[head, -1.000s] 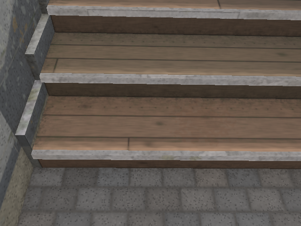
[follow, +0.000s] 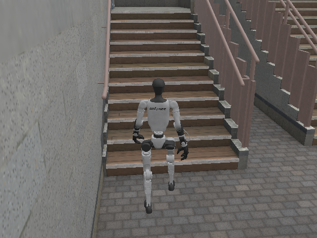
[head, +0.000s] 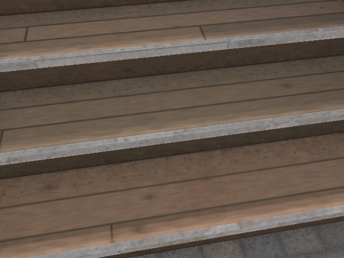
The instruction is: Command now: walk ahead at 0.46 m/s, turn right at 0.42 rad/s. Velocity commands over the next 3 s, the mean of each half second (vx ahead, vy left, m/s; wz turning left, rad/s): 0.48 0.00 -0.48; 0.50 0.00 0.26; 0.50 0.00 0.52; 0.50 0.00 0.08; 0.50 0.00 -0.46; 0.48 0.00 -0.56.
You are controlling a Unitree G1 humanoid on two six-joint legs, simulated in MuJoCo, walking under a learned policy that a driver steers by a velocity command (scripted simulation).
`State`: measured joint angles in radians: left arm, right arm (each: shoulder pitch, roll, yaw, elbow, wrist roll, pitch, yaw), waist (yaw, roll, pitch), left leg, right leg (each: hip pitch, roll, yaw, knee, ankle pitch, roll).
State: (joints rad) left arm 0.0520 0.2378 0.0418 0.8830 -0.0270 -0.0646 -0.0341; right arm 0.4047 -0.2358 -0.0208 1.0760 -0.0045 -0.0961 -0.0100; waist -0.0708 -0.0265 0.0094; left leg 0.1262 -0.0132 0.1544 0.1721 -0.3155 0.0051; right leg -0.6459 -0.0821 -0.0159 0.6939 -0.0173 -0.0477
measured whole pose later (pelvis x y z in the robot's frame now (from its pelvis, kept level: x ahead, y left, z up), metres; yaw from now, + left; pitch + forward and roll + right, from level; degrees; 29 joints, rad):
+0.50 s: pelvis +0.27 -0.07 +0.01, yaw -15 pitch +3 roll +1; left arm 0.36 0.24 0.04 0.87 -0.01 -0.04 0.03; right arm 0.10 -0.26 -0.04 0.83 0.01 -0.09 -0.01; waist 0.04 0.03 -0.03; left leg -0.97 0.08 -0.03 1.67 -0.35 -0.05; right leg -0.11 0.12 0.12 0.30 -0.22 -0.11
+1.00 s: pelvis +0.60 -0.04 +0.15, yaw -4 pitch +2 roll -2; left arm 0.01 0.18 -0.04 0.63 0.02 -0.11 -0.05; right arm 0.48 -0.18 0.02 0.96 -0.01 -0.05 0.04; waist -0.01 -0.02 -0.07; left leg -0.35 -0.12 -0.01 0.63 -0.30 0.13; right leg -0.98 -0.04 0.06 1.90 -0.16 -0.12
